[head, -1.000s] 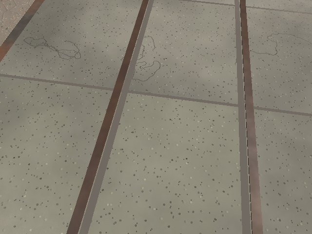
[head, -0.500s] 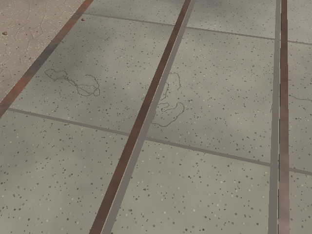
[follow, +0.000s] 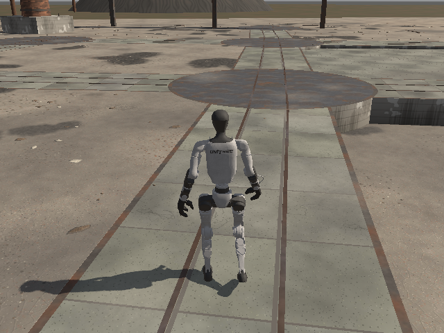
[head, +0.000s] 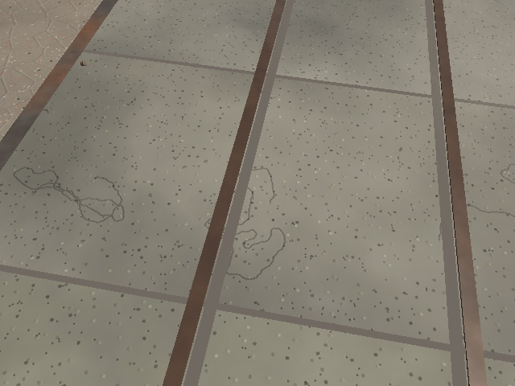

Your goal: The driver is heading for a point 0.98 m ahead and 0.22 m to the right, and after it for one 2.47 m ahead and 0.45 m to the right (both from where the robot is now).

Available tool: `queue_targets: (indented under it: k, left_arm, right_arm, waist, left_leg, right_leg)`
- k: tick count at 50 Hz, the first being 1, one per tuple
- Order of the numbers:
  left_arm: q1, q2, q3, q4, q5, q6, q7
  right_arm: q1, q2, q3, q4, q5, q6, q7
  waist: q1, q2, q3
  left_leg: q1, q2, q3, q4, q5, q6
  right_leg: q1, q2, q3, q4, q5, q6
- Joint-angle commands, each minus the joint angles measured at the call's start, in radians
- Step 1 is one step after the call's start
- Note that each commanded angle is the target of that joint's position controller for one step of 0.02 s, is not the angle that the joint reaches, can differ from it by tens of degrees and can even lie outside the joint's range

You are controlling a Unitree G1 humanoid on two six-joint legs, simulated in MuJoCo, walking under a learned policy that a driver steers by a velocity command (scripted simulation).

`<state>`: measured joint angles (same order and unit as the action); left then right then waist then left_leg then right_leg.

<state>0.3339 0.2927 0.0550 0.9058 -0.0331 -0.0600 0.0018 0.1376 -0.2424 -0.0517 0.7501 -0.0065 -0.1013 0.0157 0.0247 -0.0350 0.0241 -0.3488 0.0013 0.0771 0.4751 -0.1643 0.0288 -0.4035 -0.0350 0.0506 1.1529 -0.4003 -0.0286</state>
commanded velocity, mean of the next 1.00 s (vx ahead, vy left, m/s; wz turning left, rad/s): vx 0.50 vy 0.00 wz -0.36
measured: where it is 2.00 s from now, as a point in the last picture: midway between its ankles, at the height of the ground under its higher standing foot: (352, 240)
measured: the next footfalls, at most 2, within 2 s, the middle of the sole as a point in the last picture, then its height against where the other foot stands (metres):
right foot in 0.40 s outside the picture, level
left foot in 0.92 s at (308, 300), level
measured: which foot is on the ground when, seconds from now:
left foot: down 0.00-0.38, up 0.40-0.90, down 0.92-1.00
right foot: up 0.00-0.38, down 0.40-0.94, up 0.96-1.00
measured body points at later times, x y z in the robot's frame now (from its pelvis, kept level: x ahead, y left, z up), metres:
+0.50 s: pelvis +0.26 -0.09 -0.01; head +0.29 -0.11 +0.44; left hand +0.47 +0.14 -0.11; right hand +0.27 -0.39 -0.13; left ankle +0.17 +0.10 -0.63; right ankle +0.30 -0.17 -0.74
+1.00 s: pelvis +0.56 -0.14 -0.01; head +0.59 -0.15 +0.44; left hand +0.71 +0.10 -0.13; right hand +0.63 -0.45 -0.10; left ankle +0.67 -0.10 -0.74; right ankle +0.35 -0.19 -0.65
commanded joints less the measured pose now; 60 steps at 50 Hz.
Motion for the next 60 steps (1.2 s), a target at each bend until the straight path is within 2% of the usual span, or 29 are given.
queue_targets:
  k: [1,4,8,12,15,17,19,20,21,22,23,24,25,26,29,34,37,41,43,45,46,47,48,49,50,51,53,55,60]
  left_arm:
    - [-0.004,0.062,0.027,-0.081,-0.003,0.009,0.001]
    - [-0.044,0.038,0.027,-0.114,0.004,0.034,0.001]
    - [-0.134,0.025,0.022,-0.150,0.011,0.029,-0.019]
    - [-0.274,0.015,0.011,-0.206,0.015,0.025,-0.044]
    - [-0.321,0.036,0.016,-0.246,0.014,0.029,-0.057]
    - [-0.276,0.066,0.032,-0.255,0.015,0.033,-0.060]
    - [-0.018,0.149,0.084,-0.193,0.008,0.036,-0.049]
    - [0.128,0.255,0.122,-0.161,0.005,0.046,-0.026]
    - [0.070,0.346,0.124,-0.181,0.003,0.032,-0.028]
    - [0.097,0.250,0.097,-0.206,0.010,0.017,-0.037]
    - [0.061,0.198,0.082,-0.199,0.017,0.002,-0.039]
    - [0.000,0.164,0.071,-0.209,0.013,-0.004,-0.037]
    - [-0.070,0.127,0.060,-0.224,0.016,-0.003,-0.034]
    - [-0.105,0.107,0.051,-0.244,0.029,-0.003,-0.028]
    - [-0.094,0.125,0.054,-0.248,0.025,-0.010,-0.012]
    - [-0.016,0.126,0.051,-0.210,0.020,-0.010,0.009]
    - [0.034,0.135,0.051,-0.181,0.018,-0.012,0.007]
    - [0.076,0.143,0.053,-0.146,0.022,-0.002,0.011]
    - [0.067,0.151,0.056,-0.139,0.024,0.006,0.015]
    - [0.028,0.159,0.055,-0.146,0.028,0.013,0.019]
    - [0.011,0.144,0.044,-0.160,0.036,0.015,0.023]
    - [0.107,0.075,0.023,-0.187,0.050,0.000,0.020]
    - [0.119,0.056,0.010,-0.182,0.045,-0.021,0.011]
    - [0.029,0.125,0.022,-0.210,0.018,-0.042,-0.001]
    - [-0.068,0.131,0.020,-0.235,0.004,-0.056,-0.007]
    - [-0.116,0.122,0.020,-0.248,0.019,-0.064,-0.008]
    - [-0.099,0.112,0.028,-0.253,0.049,-0.059,-0.002]
    - [-0.080,0.089,0.024,-0.256,0.051,-0.045,0.003]
    - [-0.252,0.042,0.005,-0.303,0.048,-0.041,0.006]
  right_arm:
    - [0.052,-0.095,-0.031,-0.009,-0.006,-0.016,-0.002]
    - [0.043,-0.122,-0.043,0.014,-0.008,-0.026,-0.009]
    - [0.063,-0.155,-0.053,0.040,-0.009,-0.017,-0.025]
    - [0.117,-0.192,-0.065,0.065,0.007,0.000,-0.032]
    - [0.142,-0.217,-0.076,0.083,0.025,0.022,-0.033]
    - [0.124,-0.246,-0.084,0.080,0.034,0.036,-0.036]
    - [0.100,-0.241,-0.079,0.072,0.041,0.052,-0.038]
    - [0.124,-0.188,-0.057,0.051,0.009,0.045,-0.040]
    - [0.209,-0.049,-0.013,-0.005,-0.018,0.013,-0.026]
    - [0.082,-0.145,-0.027,-0.015,0.028,-0.025,-0.014]
    - [0.008,-0.177,-0.036,-0.038,0.058,-0.043,-0.009]
    - [0.006,-0.166,-0.032,-0.029,0.040,-0.051,-0.016]
    - [0.013,-0.173,-0.040,-0.015,0.012,-0.048,-0.024]
    - [0.034,-0.180,-0.046,-0.011,0.005,-0.036,-0.023]
    - [0.035,-0.145,-0.042,-0.016,-0.006,-0.005,-0.022]
    - [-0.115,-0.093,-0.017,-0.051,-0.002,-0.003,-0.008]
    - [-0.199,-0.097,-0.012,-0.075,0.012,-0.012,0.007]
    - [-0.238,-0.119,-0.012,-0.097,0.016,-0.023,0.028]
    - [-0.199,-0.130,-0.015,-0.092,0.020,-0.024,0.037]
    - [-0.028,-0.176,-0.040,-0.046,0.017,-0.023,0.034]
    - [0.126,-0.215,-0.054,-0.013,0.010,-0.019,0.030]
    - [0.243,-0.306,-0.076,-0.005,0.001,-0.015,0.028]
    - [0.279,-0.261,-0.068,0.021,0.031,-0.006,0.033]
    - [0.228,-0.211,-0.051,0.008,0.042,-0.001,0.029]
    - [0.169,-0.187,-0.044,-0.014,0.027,0.007,0.023]
    - [0.125,-0.173,-0.038,-0.023,0.015,0.011,0.021]
    - [0.091,-0.153,-0.028,-0.039,0.005,0.012,0.014]
    - [0.095,-0.165,-0.033,-0.043,0.014,0.013,0.006]
    - [0.158,-0.209,-0.051,-0.026,0.030,0.026,-0.021]
  waist:
    - [-0.025,0.148,-0.057]
    - [-0.006,0.113,-0.012]
    - [-0.027,0.092,0.012]
    - [-0.080,0.072,0.050]
    - [-0.081,0.084,0.063]
    - [-0.038,0.114,0.016]
    - [0.105,0.095,-0.123]
    - [0.146,-0.049,-0.212]
    - [0.008,-0.264,-0.312]
    - [0.097,-0.115,-0.364]
    - [0.094,-0.075,-0.222]
    - [0.050,0.002,-0.156]
    - [0.008,0.014,-0.107]
    - [-0.024,-0.007,-0.096]
    - [-0.044,0.002,-0.078]
    - [0.020,-0.032,-0.033]
    - [0.060,-0.043,0.005]
    - [0.073,-0.049,0.033]
    - [0.047,-0.063,0.018]
    - [-0.049,-0.065,-0.099]
    - [-0.122,-0.032,-0.212]
    - [-0.100,0.172,-0.358]
    - [-0.103,0.321,-0.399]
    - [-0.121,0.217,-0.268]
    - [-0.117,0.125,-0.156]
    - [-0.087,0.049,-0.065]
    - [-0.032,0.071,-0.048]
    - [-0.012,0.101,-0.052]
    - [-0.064,0.102,-0.025]
  left_leg:
    - [0.225,0.277,-0.262,-0.297,0.059,0.159]
    - [0.182,0.282,-0.146,-0.344,0.156,0.171]
    - [0.214,0.253,0.000,-0.355,0.207,0.149]
    - [0.292,0.273,0.075,-0.342,0.210,0.131]
    - [0.399,0.306,0.100,-0.278,0.298,0.108]
    - [0.434,0.307,0.130,-0.150,0.604,0.085]
    - [0.345,0.245,0.181,0.211,0.760,0.033]
    - [0.082,0.194,0.189,0.545,0.398,-0.023]
    - [-0.332,-0.021,0.022,0.852,-0.440,-0.076]
    - [-0.442,-0.006,-0.160,0.929,-0.427,-0.052]
    - [-0.515,0.036,-0.151,0.902,-0.328,-0.023]
    - [-0.466,0.082,-0.155,0.818,-0.241,-0.010]
    - [-0.388,0.112,-0.155,0.731,-0.189,-0.015]
    - [-0.316,0.129,-0.164,0.691,-0.153,-0.020]
    - [-0.275,0.118,-0.138,0.565,-0.080,-0.059]
    - [-0.245,0.079,-0.109,0.214,0.246,-0.082]
    - [-0.223,0.057,-0.102,0.101,0.327,-0.065]
    - [-0.325,0.052,-0.095,0.033,0.219,-0.008]
    - [-0.282,0.033,-0.074,0.021,0.131,0.030]
    - [-0.032,-0.037,-0.016,0.001,0.115,0.082]
    - [0.220,0.026,-0.100,0.032,0.174,0.133]
    - [0.596,0.246,-0.496,0.036,0.139,0.281]
    - [0.743,0.343,-0.851,-0.137,-0.055,0.366]
    - [0.670,0.322,-0.802,-0.175,-0.217,0.313]
    - [0.528,0.284,-0.677,-0.193,-0.198,0.276]
    - [0.379,0.244,-0.589,-0.219,-0.102,0.260]
    - [0.247,0.187,-0.506,-0.250,0.067,0.249]
    - [0.185,0.166,-0.449,-0.267,0.160,0.259]
    - [0.083,0.092,-0.338,-0.264,0.190,0.206]
  right_leg:
    - [-0.224,-0.109,0.049,0.027,0.099,0.009]
    - [-0.269,-0.121,0.053,-0.034,0.178,0.027]
    - [-0.281,-0.111,0.025,-0.250,0.381,0.031]
    - [-0.269,-0.090,-0.046,-0.425,0.428,0.008]
    - [-0.278,-0.069,-0.081,-0.483,0.324,-0.028]
    - [-0.173,-0.009,-0.139,-0.492,0.217,-0.067]
    - [0.189,0.095,-0.183,-0.573,0.249,-0.130]
    - [0.485,-0.044,0.063,-0.602,0.275,-0.194]
    - [0.759,-0.263,0.652,-0.750,0.073,-0.388]
    - [0.779,-0.298,0.761,-0.879,-0.013,-0.378]
    - [0.686,-0.276,0.622,-0.882,0.063,-0.332]
    - [0.544,-0.232,0.503,-0.870,0.160,-0.295]
    - [0.406,-0.190,0.400,-0.875,0.267,-0.269]
    - [0.322,-0.166,0.352,-0.895,0.337,-0.262]
    - [0.231,-0.136,0.263,-0.932,0.485,-0.268]
    - [0.208,-0.072,0.132,-0.944,0.484,-0.198]
    - [0.235,-0.099,0.155,-0.948,0.385,-0.188]
    - [0.431,-0.180,0.181,-0.883,0.478,-0.180]
    - [0.487,-0.193,0.157,-0.832,0.644,-0.155]
    - [0.485,-0.142,0.083,-0.634,1.005,-0.120]
    - [0.369,-0.104,0.043,-0.427,0.956,-0.088]
    - [0.019,0.028,-0.014,-0.054,0.555,-0.013]
    - [-0.240,0.132,0.032,0.152,-0.125,0.027]
    - [-0.362,0.063,0.096,0.209,-0.102,0.011]
    - [-0.375,0.021,0.075,0.172,-0.023,0.001]
    - [-0.354,-0.010,0.057,0.084,0.027,0.001]
    - [-0.249,-0.046,0.050,-0.044,0.082,0.018]
    - [-0.217,-0.049,0.030,-0.132,0.088,0.046]
    - [-0.144,-0.003,0.005,-0.469,0.385,0.092]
